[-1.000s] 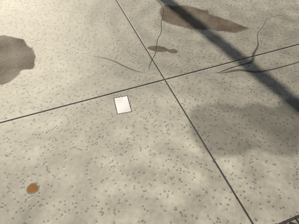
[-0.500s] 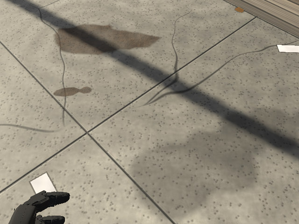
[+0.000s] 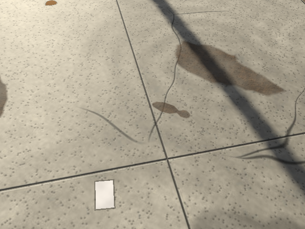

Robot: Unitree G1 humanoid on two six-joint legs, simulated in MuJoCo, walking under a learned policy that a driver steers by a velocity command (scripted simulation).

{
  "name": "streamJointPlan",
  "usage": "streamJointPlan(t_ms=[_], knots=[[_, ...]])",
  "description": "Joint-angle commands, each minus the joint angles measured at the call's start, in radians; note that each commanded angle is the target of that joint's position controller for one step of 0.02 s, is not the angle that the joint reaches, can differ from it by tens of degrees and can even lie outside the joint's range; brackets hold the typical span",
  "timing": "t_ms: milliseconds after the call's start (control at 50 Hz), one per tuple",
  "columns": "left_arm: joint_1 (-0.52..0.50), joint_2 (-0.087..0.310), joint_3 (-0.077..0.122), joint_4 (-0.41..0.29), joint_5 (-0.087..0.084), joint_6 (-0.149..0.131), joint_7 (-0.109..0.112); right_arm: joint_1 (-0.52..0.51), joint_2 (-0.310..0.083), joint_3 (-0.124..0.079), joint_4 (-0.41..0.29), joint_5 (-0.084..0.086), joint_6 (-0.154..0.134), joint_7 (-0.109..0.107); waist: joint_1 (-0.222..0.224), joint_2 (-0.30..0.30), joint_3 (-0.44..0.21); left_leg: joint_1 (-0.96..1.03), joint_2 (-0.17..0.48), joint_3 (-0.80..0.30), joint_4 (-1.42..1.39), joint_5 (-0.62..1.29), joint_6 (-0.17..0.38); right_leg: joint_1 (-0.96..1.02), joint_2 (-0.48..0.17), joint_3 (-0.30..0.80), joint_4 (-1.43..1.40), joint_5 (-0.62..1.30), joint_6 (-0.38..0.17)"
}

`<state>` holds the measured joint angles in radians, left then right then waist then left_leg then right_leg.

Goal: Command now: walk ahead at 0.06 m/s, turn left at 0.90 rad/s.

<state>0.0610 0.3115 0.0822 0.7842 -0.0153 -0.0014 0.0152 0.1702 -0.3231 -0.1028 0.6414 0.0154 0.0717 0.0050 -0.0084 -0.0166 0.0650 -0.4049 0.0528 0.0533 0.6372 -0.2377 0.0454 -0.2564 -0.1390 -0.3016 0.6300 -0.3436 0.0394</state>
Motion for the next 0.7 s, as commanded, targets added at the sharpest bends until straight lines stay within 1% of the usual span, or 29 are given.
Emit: streamJointPlan(t_ms=[20,40,60,80,100,120,140,160,180,220,260,320,360,400,420,440,460,480,500,520,540,560,580,600,620,640,660,680,700], knots=[[-0.049,0.057,0.012,-0.116,0.043,0.001,-0.001,0.141,-0.303,-0.078,-0.069,-0.045,-0.037,-0.016,-0.024,0.364,-0.183,0.372,0.292,-0.668,-0.277,0.529,0.342,-0.435,0.143,0.242,0.559,-0.368,0.051],[-0.096,0.095,0.021,-0.117,0.027,0.0,0.004,0.126,-0.268,-0.073,-0.077,-0.039,-0.065,-0.002,-0.052,0.207,-0.214,0.392,0.279,-0.614,-0.31,0.421,0.329,-0.481,0.136,0.345,0.626,-0.306,0.029],[-0.108,0.09,0.021,-0.121,0.013,-0.006,0.011,0.099,-0.247,-0.066,-0.075,-0.022,-0.081,-0.004,-0.029,0.149,-0.188,0.376,0.238,-0.559,-0.312,0.354,0.277,-0.499,0.131,0.379,0.605,-0.209,0.002],[-0.088,0.095,0.025,-0.101,0.022,-0.009,0.021,0.054,-0.21,-0.057,-0.083,0.001,-0.08,-0.013,-0.003,0.086,-0.18,0.357,0.2,-0.508,-0.301,0.301,0.225,-0.496,0.111,0.399,0.564,-0.132,-0.005],[-0.08,0.109,0.031,-0.099,0.031,-0.011,0.027,0.007,-0.183,-0.047,-0.098,0.011,-0.071,-0.025,0.018,0.097,-0.177,0.314,0.178,-0.48,-0.296,0.286,0.199,-0.463,0.107,0.412,0.516,-0.08,-0.006],[-0.075,0.109,0.033,-0.096,0.031,-0.013,0.023,-0.011,-0.166,-0.04,-0.115,0.005,-0.062,-0.036,0.027,0.117,-0.193,0.283,0.151,-0.459,-0.294,0.304,0.185,-0.414,0.121,0.409,0.501,-0.044,-0.002],[-0.063,0.098,0.031,-0.091,0.026,-0.014,0.019,-0.015,-0.161,-0.038,-0.126,-0.002,-0.057,-0.044,0.03,0.118,-0.21,0.279,0.132,-0.447,-0.287,0.324,0.179,-0.39,0.14,0.409,0.474,-0.015,0.005],[-0.057,0.083,0.027,-0.087,0.022,-0.015,0.016,-0.009,-0.163,-0.04,-0.131,-0.005,-0.053,-0.049,0.028,0.107,-0.219,0.28,0.116,-0.443,-0.28,0.328,0.174,-0.375,0.156,0.41,0.425,0.003,0.012],[-0.062,0.07,0.023,-0.087,0.019,-0.015,0.014,0.0,-0.169,-0.043,-0.135,-0.003,-0.051,-0.053,0.022,0.1,-0.218,0.281,0.104,-0.451,-0.276,0.317,0.172,-0.368,0.171,0.414,0.367,0.013,0.021],[-0.072,0.056,0.018,-0.089,0.015,-0.014,0.012,0.006,-0.179,-0.048,-0.143,0.0,-0.044,-0.058,0.014,0.109,-0.213,0.272,0.09,-0.485,-0.273,0.25,0.171,-0.348,0.192,0.427,0.273,0.022,0.035],[-0.07,0.059,0.019,-0.087,0.011,-0.012,0.008,-0.007,-0.179,-0.05,-0.155,-0.001,-0.037,-0.059,0.009,0.135,-0.201,0.239,0.074,-0.521,-0.275,0.163,0.162,-0.312,0.205,0.439,0.205,0.033,0.04],[-0.065,0.071,0.024,-0.088,0.007,-0.017,0.001,-0.014,-0.177,-0.051,-0.168,-0.004,-0.028,-0.053,-0.003,0.17,-0.183,0.207,0.055,-0.58,-0.273,0.09,0.151,-0.257,0.217,0.453,0.122,0.033,0.035],[-0.06,0.079,0.027,-0.09,0.006,-0.025,-0.006,-0.019,-0.176,-0.051,-0.176,-0.003,-0.024,-0.047,-0.011,0.188,-0.18,0.208,0.045,-0.622,-0.26,0.091,0.146,-0.217,0.22,0.459,0.061,0.021,0.024],[-0.019,0.092,0.031,-0.079,0.007,-0.033,-0.015,-0.039,-0.165,-0.044,-0.185,-0.004,-0.021,-0.042,-0.009,0.205,-0.199,0.216,0.043,-0.63,-0.225,0.148,0.139,-0.151,0.204,0.445,-0.009,0.023,0.008],[0.004,0.095,0.033,-0.074,0.009,-0.036,-0.02,-0.046,-0.158,-0.039,-0.186,-0.002,-0.019,-0.04,-0.002,0.205,-0.204,0.204,0.034,-0.63,-0.203,0.175,0.131,-0.098,0.196,0.431,-0.07,0.052,-0.003],[0.035,0.094,0.035,-0.067,0.012,-0.038,-0.024,-0.058,-0.149,-0.032,-0.187,0.003,-0.017,-0.038,0.018,0.192,-0.203,0.173,0.013,-0.616,-0.173,0.175,0.114,-0.019,0.185,0.411,-0.166,0.136,-0.017],[0.047,0.111,0.04,-0.066,0.021,-0.037,-0.023,-0.031,-0.126,-0.023,-0.18,0.004,-0.016,-0.037,0.015,0.14,-0.202,0.121,-0.03,-0.578,-0.119,0.079,0.08,0.066,0.125,0.44,-0.244,0.215,-0.043],[0.025,0.163,0.046,-0.087,0.035,-0.029,-0.018,0.043,-0.074,-0.006,-0.168,-0.008,-0.016,-0.033,-0.033,-0.076,-0.211,0.026,-0.143,-0.442,0.081,-0.243,0.027,0.146,-0.069,0.635,-0.303,0.302,-0.12],[0.032,0.205,0.052,-0.088,0.064,-0.025,-0.015,0.007,-0.13,-0.022,-0.199,0.0,-0.029,-0.035,-0.03,-0.294,-0.125,-0.127,-0.254,-0.278,0.313,-0.426,-0.035,0.056,-0.21,0.871,-0.377,0.374,-0.296],[-0.004,0.159,0.04,-0.112,0.055,-0.031,-0.01,0.021,-0.19,-0.038,-0.177,-0.018,-0.041,-0.037,-0.034,-0.209,-0.111,-0.13,-0.184,-0.307,0.484,-0.378,-0.072,0.014,-0.242,0.904,-0.36,0.346,-0.346],[-0.032,0.108,0.023,-0.119,0.037,-0.029,-0.004,0.02,-0.189,-0.038,-0.146,-0.02,-0.041,-0.035,-0.034,-0.122,-0.1,-0.104,-0.174,-0.311,0.532,-0.31,-0.091,-0.001,-0.174,0.791,-0.334,0.318,-0.308],[-0.041,0.07,0.004,-0.119,0.027,-0.028,-0.003,0.02,-0.131,-0.021,-0.123,-0.028,-0.036,-0.037,-0.035,-0.074,-0.1,-0.077,-0.165,-0.311,0.517,-0.275,-0.11,0.002,-0.102,0.721,-0.324,0.259,-0.258],[-0.047,0.042,-0.013,-0.112,0.019,-0.028,-0.007,0.029,-0.073,-0.001,-0.115,-0.037,-0.034,-0.035,-0.039,-0.067,-0.097,-0.062,-0.136,-0.297,0.466,-0.24,-0.127,0.013,-0.069,0.699,-0.322,0.232,-0.237],[-0.045,0.043,-0.019,-0.106,0.011,-0.021,-0.01,0.022,-0.033,0.016,-0.115,-0.042,-0.036,-0.028,-0.041,-0.083,-0.088,-0.034,-0.098,-0.221,0.362,-0.227,-0.141,0.016,-0.028,0.661,-0.327,0.243,-0.221],[-0.028,0.076,-0.007,-0.107,0.002,-0.008,-0.011,-0.017,-0.017,0.024,-0.126,-0.04,-0.044,-0.025,-0.019,-0.118,-0.073,-0.008,-0.09,-0.154,0.238,-0.226,-0.15,0.019,0.018,0.63,-0.319,0.275,-0.207],[0.041,0.122,0.011,-0.097,-0.003,0.008,-0.006,-0.048,-0.013,0.027,-0.133,-0.033,-0.053,-0.025,0.015,-0.141,-0.095,0.03,-0.111,-0.101,0.14,-0.237,-0.151,0.034,0.049,0.632,-0.332,0.124,-0.204],[0.103,0.173,0.028,-0.093,-0.009,0.02,0.0,-0.067,-0.026,0.022,-0.139,-0.017,-0.061,-0.023,0.042,-0.183,-0.1,0.052,-0.138,-0.07,0.08,-0.272,-0.149,0.044,0.049,0.679,-0.356,-0.05,-0.214],[0.128,0.188,0.033,-0.098,-0.012,0.027,0.005,-0.05,-0.043,0.014,-0.136,0.0,-0.07,-0.02,0.038,-0.215,-0.108,0.09,-0.145,-0.073,-0.003,-0.291,-0.135,0.04,0.036,0.739,-0.38,-0.197,-0.221],[0.132,0.189,0.034,-0.107,-0.02,0.029,0.008,-0.011,-0.054,0.008,-0.118,0.011,-0.081,-0.017,0.017,-0.228,-0.102,0.153,-0.145,-0.076,-0.113,-0.251,-0.107,0.012,0.032,0.779,-0.402,-0.297,-0.221]])
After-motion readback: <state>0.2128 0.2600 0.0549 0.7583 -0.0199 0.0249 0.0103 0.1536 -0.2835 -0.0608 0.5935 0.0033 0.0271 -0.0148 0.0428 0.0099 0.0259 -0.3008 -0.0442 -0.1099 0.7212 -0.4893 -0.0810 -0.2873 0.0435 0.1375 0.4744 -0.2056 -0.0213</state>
